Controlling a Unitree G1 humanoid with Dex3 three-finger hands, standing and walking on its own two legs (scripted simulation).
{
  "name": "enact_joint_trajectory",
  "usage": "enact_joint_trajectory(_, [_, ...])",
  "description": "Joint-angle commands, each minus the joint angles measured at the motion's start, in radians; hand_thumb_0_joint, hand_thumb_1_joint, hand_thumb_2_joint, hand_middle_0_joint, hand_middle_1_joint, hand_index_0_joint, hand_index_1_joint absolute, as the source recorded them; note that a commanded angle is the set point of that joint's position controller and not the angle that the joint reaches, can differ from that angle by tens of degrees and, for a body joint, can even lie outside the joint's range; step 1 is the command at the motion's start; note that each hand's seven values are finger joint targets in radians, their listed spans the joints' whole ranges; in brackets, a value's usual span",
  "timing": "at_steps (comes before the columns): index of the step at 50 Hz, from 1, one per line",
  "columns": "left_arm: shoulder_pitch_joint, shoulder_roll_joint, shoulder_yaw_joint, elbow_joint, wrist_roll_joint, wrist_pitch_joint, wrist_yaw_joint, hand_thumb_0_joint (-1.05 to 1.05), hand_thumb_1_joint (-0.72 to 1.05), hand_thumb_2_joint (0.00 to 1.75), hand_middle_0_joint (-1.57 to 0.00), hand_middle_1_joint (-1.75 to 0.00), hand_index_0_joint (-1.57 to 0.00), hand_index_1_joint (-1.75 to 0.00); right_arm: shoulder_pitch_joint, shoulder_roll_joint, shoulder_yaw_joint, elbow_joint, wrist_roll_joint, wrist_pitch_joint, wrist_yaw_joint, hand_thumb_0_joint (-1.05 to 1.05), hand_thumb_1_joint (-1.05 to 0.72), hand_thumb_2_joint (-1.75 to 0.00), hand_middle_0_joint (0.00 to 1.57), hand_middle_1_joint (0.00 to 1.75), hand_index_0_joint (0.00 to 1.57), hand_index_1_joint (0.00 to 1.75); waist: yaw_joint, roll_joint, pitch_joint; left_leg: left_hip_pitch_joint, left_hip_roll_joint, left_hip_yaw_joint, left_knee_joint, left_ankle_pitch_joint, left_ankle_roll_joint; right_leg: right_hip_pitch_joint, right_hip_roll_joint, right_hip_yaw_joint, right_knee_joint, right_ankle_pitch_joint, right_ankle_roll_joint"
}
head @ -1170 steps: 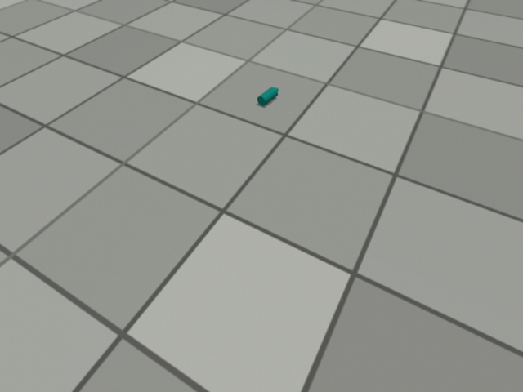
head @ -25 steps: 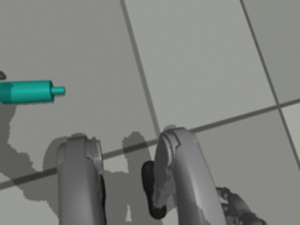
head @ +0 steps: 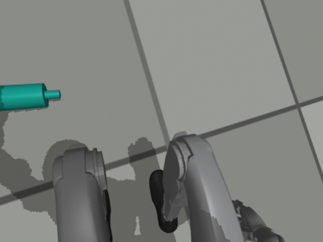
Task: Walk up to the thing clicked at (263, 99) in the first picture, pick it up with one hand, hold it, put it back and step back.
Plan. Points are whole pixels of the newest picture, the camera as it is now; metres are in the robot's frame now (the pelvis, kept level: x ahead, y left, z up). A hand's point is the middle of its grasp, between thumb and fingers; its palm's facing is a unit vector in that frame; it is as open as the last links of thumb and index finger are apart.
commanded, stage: approach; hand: left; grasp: from above
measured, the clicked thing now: (26, 96) +0.47 +0.33 -0.29
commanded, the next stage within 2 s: close in in 1.16 s
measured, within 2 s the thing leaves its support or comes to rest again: neither
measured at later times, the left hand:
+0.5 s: hand (18, 74) +0.48 +0.31 -0.16, palm faces -0.38 -0.03 -0.92, open 13.8 cm
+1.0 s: hand out of the picture +0.41 +0.38 -0.19, palm faces -0.38 -0.13 -0.92, open 14.0 cm
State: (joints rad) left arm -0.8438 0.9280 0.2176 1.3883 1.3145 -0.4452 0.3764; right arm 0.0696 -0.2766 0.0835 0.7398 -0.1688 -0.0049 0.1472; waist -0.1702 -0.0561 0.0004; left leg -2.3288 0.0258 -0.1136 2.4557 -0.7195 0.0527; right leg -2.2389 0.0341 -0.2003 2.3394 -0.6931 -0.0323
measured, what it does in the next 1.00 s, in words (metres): stands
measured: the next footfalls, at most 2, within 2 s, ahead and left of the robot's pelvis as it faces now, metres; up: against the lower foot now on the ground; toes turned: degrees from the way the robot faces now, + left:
none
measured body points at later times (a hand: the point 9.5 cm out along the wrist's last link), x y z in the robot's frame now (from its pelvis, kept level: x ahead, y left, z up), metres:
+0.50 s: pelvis +0.00 +0.00 +0.01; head +0.25 +0.08 +0.37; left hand +0.50 +0.31 -0.11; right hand +0.06 -0.27 -0.09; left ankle +0.07 +0.11 -0.29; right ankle +0.10 -0.10 -0.29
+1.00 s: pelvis +0.00 +0.01 -0.01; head +0.24 +0.14 +0.34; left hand +0.43 +0.38 -0.14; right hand +0.10 -0.27 -0.09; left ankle +0.07 +0.11 -0.29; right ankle +0.10 -0.10 -0.29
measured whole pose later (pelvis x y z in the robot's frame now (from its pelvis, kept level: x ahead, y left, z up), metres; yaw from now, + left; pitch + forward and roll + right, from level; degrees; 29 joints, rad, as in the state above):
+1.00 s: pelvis +0.00 +0.01 -0.01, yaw -1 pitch +30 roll -13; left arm -0.88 0.99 0.16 1.35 1.33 -0.52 0.43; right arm 0.06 -0.30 0.14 0.73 -0.20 0.00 0.14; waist -0.19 -0.12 0.03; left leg -2.34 0.02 -0.13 2.50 -0.71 0.07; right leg -2.22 0.03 -0.22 2.36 -0.69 -0.01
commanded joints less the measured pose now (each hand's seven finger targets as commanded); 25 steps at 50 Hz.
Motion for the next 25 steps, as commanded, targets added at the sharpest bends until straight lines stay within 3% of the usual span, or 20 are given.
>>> enact_joint_trajectory(1, [-0.238, 0.332, 0.055, -0.131, -0.018, -0.009, 0.049, 0.00, -0.53, 0.98, -0.07, -1.01, -0.07, -1.01, 0.195, -0.255, -0.079, -0.006, -0.003, 0.003, -0.010, 0.00, -0.90, -0.89, 0.20, 0.30, 0.20, 0.30, 0.019, 0.345, -0.715, 0.575, -0.022, 0.005, -0.244, 0.288, -0.007, 0.292, 0.043, 0.030, -0.213, 0.239, -0.006])
enact_joint_trajectory(8, [-0.420, 0.196, -0.088, -0.089, 0.015, -0.002, 0.087, 0.00, -0.53, 0.98, -0.06, -1.02, -0.07, -1.01, 0.219, -0.263, -0.075, 0.015, -0.007, -0.020, -0.015, 0.00, -0.90, -0.89, 0.20, 0.30, 0.20, 0.30, -0.085, 0.367, -0.618, 0.555, -0.008, -0.023, -0.260, 0.176, -0.016, 0.182, 0.043, 0.007, -0.218, 0.169, -0.006])
enact_joint_trajectory(12, [-0.480, 0.146, -0.133, -0.122, 0.018, 0.056, 0.120, 0.00, -0.51, 0.97, -0.06, -1.03, -0.08, -1.01, 0.242, -0.277, -0.082, 0.012, -0.001, -0.042, -0.020, 0.00, -0.90, -0.89, 0.20, 0.30, 0.20, 0.30, -0.096, 0.475, -0.685, 0.683, 0.002, -0.053, -0.300, 0.226, -0.039, 0.140, 0.030, -0.006, -0.187, 0.207, -0.004])
enact_joint_trajectory(15, [-0.503, 0.143, -0.123, -0.107, 0.008, 0.130, 0.141, 0.00, -0.51, 0.97, -0.07, -1.04, -0.09, -1.02, 0.247, -0.278, -0.084, -0.003, 0.005, -0.049, -0.020, 0.00, -0.90, -0.89, 0.20, 0.30, 0.20, 0.30, -0.098, 0.505, -0.720, 0.706, 0.005, -0.053, -0.314, 0.274, -0.048, 0.136, 0.025, -0.001, -0.179, 0.247, -0.007])
enact_joint_trajectory(18, [-0.475, 0.198, -0.082, -0.068, 0.009, 0.209, 0.145, 0.00, -0.50, 0.96, -0.07, -1.05, -0.10, -1.02, 0.257, -0.270, -0.072, -0.022, 0.013, -0.046, -0.018, 0.00, -0.90, -0.89, 0.20, 0.30, 0.20, 0.30, -0.062, 0.502, -0.738, 0.664, -0.003, -0.017, -0.311, 0.310, -0.041, 0.196, 0.024, 0.021, -0.195, 0.296, -0.013])
enact_joint_trajectory(20, [-0.435, 0.203, -0.069, -0.043, 0.005, 0.257, 0.130, 0.00, -0.48, 0.94, -0.08, -1.05, -0.11, -1.02, 0.268, -0.267, -0.063, -0.036, 0.022, -0.040, -0.015, 0.00, -0.90, -0.89, 0.20, 0.30, 0.20, 0.30, -0.053, 0.484, -0.755, 0.648, -0.006, 0.000, -0.313, 0.338, -0.035, 0.256, 0.024, 0.029, -0.210, 0.332, -0.012])
enact_joint_trajectory(22, [-0.434, 0.210, -0.083, -0.031, -0.012, 0.292, 0.104, 0.00, -0.48, 0.93, -0.06, -1.08, -0.11, -1.04, 0.271, -0.265, -0.051, -0.053, 0.037, -0.037, -0.014, 0.00, -0.90, -0.89, 0.20, 0.30, 0.20, 0.30, -0.066, 0.428, -0.750, 0.595, -0.014, 0.024, -0.293, 0.341, -0.014, 0.316, 0.029, 0.044, -0.237, 0.359, -0.006])
enact_joint_trajectory(25, [-0.386, 0.224, -0.091, -0.005, -0.061, 0.320, 0.049, 0.00, -0.46, 0.91, -0.06, -1.11, -0.12, -1.05, 0.263, -0.259, -0.036, -0.083, 0.057, -0.036, -0.013, 0.00, -0.90, -0.89, 0.20, 0.30, 0.20, 0.30, -0.073, 0.313, -0.705, 0.450, -0.024, 0.049, -0.276, 0.282, 0.015, 0.413, 0.037, 0.064, -0.272, 0.341, 0.007])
